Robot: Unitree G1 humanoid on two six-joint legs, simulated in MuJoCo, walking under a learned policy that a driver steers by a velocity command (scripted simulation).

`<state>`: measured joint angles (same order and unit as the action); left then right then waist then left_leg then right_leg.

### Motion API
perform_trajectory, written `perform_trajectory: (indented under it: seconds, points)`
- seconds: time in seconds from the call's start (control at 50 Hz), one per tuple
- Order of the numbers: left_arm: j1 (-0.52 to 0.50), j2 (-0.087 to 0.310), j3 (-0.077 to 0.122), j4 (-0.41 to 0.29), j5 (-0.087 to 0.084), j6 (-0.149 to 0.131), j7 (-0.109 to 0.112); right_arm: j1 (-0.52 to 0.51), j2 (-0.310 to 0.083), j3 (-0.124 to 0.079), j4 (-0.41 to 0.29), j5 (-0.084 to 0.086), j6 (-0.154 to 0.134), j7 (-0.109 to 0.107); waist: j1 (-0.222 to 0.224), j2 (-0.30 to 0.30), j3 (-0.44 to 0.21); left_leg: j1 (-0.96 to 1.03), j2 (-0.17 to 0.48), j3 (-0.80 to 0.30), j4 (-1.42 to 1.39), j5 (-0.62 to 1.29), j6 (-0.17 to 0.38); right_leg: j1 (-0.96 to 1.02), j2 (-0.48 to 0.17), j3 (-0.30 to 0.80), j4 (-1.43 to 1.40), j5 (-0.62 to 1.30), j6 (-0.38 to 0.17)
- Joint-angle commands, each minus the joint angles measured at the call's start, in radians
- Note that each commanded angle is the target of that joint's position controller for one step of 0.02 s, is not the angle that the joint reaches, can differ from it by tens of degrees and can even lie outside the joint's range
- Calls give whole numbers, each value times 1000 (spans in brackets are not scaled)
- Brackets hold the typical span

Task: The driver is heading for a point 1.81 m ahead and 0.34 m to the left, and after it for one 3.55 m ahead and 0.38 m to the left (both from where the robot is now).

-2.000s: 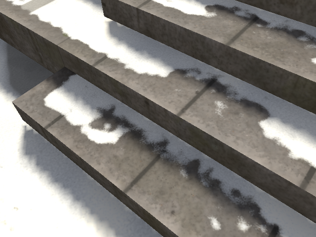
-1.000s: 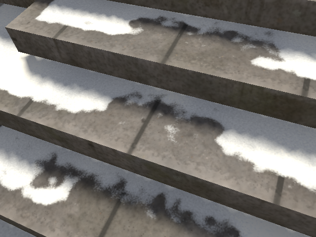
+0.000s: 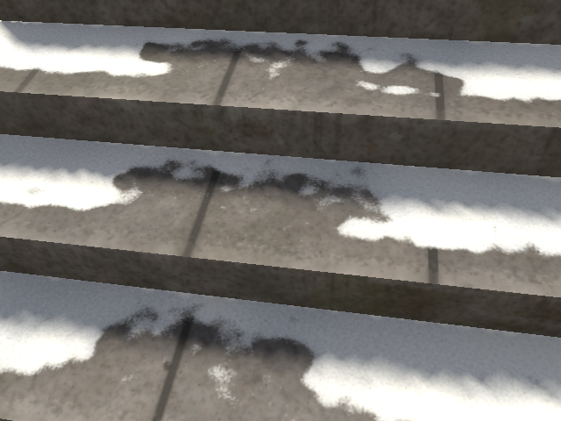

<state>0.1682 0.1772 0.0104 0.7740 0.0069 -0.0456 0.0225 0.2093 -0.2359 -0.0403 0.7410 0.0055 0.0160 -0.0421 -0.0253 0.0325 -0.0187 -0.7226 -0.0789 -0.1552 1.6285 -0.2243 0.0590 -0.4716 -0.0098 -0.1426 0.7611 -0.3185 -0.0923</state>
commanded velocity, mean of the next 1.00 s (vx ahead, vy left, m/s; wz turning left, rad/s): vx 0.00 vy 0.00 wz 0.31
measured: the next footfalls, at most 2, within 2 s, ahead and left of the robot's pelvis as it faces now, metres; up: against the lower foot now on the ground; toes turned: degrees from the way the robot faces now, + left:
left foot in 0.54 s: +0.14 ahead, +0.20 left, +0.00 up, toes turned +17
right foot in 0.86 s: +0.21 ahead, -0.03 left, +0.00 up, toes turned +19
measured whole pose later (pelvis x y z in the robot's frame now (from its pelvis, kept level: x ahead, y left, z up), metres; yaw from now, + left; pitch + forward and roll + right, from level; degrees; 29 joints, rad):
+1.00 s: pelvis +0.15 +0.06 +0.02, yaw +19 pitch +3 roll +1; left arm 0.26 0.19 0.02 0.76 0.00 -0.09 -0.07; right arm 0.10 -0.23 -0.05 0.64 0.00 -0.05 -0.01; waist 0.03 0.01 -0.04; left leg -0.36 -0.01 0.01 0.64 -0.31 -0.01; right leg -0.36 -0.01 0.01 0.66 -0.36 -0.02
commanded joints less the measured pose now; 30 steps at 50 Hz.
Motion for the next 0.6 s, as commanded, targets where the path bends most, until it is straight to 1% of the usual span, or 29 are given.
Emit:
perform_trajectory:
  seconds: [0.02,0.06,0.08,0.1,0.12,0.14,0.16,0.18,0.2,0.22,0.26,0.28,0.3,0.32,0.34,0.36,0.38,0.4,0.42,0.44,0.46,0.48,0.5,0.52,0.54,0.56,0.58,0.6]
  points:
    - [-14,12,-4,-19,7,-22,12,118,-14,11,-60,-2,-2,-10,-53,-101,23,-97,34,-9,-92,181,-11,55,-167,141,-391,175,-17]
    - [21,46,2,-23,12,-10,35,69,-36,7,-98,-15,-2,-9,-36,-100,-7,-106,46,23,-193,268,-54,106,-176,101,-419,206,-36]
    - [25,68,7,-33,10,8,55,25,-3,23,-128,-12,5,-17,-15,-141,-4,-128,56,65,-279,205,-97,137,-182,87,-453,247,-69]
    - [-2,118,18,-57,147,-19,-1,-118,-89,10,-145,4,-31,61,88,-132,-112,-221,16,12,-44,107,-119,151,-256,203,-511,5,-122]
    - [0,146,31,-52,155,-33,-19,-70,-121,-11,-135,2,-51,73,69,-125,-66,-307,-1,-68,14,125,-109,190,-310,250,-525,-80,-154]
    - [-12,116,14,-42,137,-42,-34,-40,-132,-17,-110,-7,-59,65,47,-95,-43,-349,-4,-112,36,166,-88,168,-334,270,-534,-94,-166]
    - [-21,94,1,-41,111,-57,-48,-21,-147,-28,-97,-16,-64,56,32,-96,-45,-358,-8,-128,38,182,-69,194,-335,248,-540,-83,-163]
    - [-39,92,-4,-43,90,-71,-52,-8,-154,-33,-91,-29,-69,50,21,-89,-65,-351,-2,-120,35,184,-65,221,-326,220,-541,-73,-153]
    - [-55,90,-6,-49,79,-80,-53,-2,-160,-41,-86,-36,-71,47,11,-87,-76,-333,8,-117,11,192,-70,247,-317,191,-545,-50,-140]
    - [-54,90,-7,-50,76,-84,-47,-18,-156,-42,-83,-37,-72,47,24,-74,-80,-331,15,-101,-24,195,-79,287,-310,163,-547,-17,-138]
    - [-8,101,-3,-35,76,-80,-33,-69,-123,-34,-89,-33,-73,51,61,-68,-86,-353,34,-74,-124,179,-93,397,-313,123,-551,45,-151]
    - [23,107,0,-21,75,-75,-28,-97,-105,-28,-95,-33,-73,55,76,-68,-83,-364,53,-56,-212,162,-97,453,-318,107,-560,68,-156]
    - [59,112,3,1,68,-70,-27,-127,-84,-23,-103,-33,-74,61,89,-68,-85,-363,81,-36,-321,137,-102,506,-330,92,-570,88,-157]
    - [91,123,8,19,65,-67,-27,-154,-65,-14,-108,-35,-71,70,97,-76,-78,-363,111,-4,-431,113,-106,554,-337,74,-578,98,-155]
    - [100,130,13,32,57,-67,-30,-177,-41,-2,-111,-43,-66,84,99,-85,-70,-315,141,39,-545,65,-111,563,-339,52,-584,123,-159]
    - [59,137,15,16,46,-78,-31,-171,-28,7,-105,-53,-61,110,87,-107,-69,-185,161,126,-622,10,-108,484,-316,-19,-588,164,-147]
    - [28,149,20,6,54,-99,-29,-157,-20,13,-109,-54,-62,133,62,-128,-53,-62,178,136,-662,-45,-96,416,-326,-54,-571,253,-132]
    - [9,169,28,9,59,-111,-23,-153,-27,17,-122,-56,-68,144,56,-131,-70,5,173,150,-699,-76,-82,400,-333,-71,-538,358,-132]
    - [0,190,36,11,63,-116,-11,-156,-33,18,-132,-59,-73,152,48,-128,-72,42,167,161,-759,-109,-71,420,-343,-75,-512,455,-140]
    - [-6,217,48,14,66,-116,0,-149,-43,17,-140,-59,-81,157,45,-121,-71,61,159,163,-825,-123,-60,455,-354,-71,-485,509,-142]
    - [-12,240,60,15,66,-109,10,-135,-52,15,-138,-54,-88,159,44,-119,-73,72,149,164,-899,-99,-49,497,-360,-68,-459,515,-139]
    - [-28,251,67,16,63,-98,18,-113,-58,10,-130,-48,-97,159,30,-114,-67,102,137,170,-1007,-39,-30,517,-354,-74,-428,480,-124]
    - [-39,254,69,17,51,-84,21,-84,-68,1,-114,-38,-110,158,11,-107,-60,180,107,194,-1151,86,-1,500,-338,-87,-385,415,-104]
    - [-7,235,63,25,40,-72,15,-47,-91,-14,-86,-32,-124,151,2,-90,-81,320,66,208,-1257,265,36,448,-310,-92,-319,358,-71]
    - [51,181,50,29,44,-73,10,10,-156,-47,-68,-43,-136,126,-20,-26,-149,520,76,140,-1216,479,100,349,-245,-139,-168,332,10]
    - [128,54,16,-45,27,-84,23,158,-313,-87,-57,-41,-138,82,2,225,-354,887,313,-146,-1111,1105,344,99,-101,-211,111,-59,153]
    - [100,55,5,-96,5,-107,23,246,-329,-97,-47,-42,-144,67,-51,199,-457,1103,466,-443,-1149,983,461,-156,6,-16,274,-447,194]
    - [-107,110,14,-117,8,-104,4,239,-302,-111,-13,-61,-171,64,-123,95,-235,964,418,-360,-1169,891,370,-312,-7,126,444,-407,182]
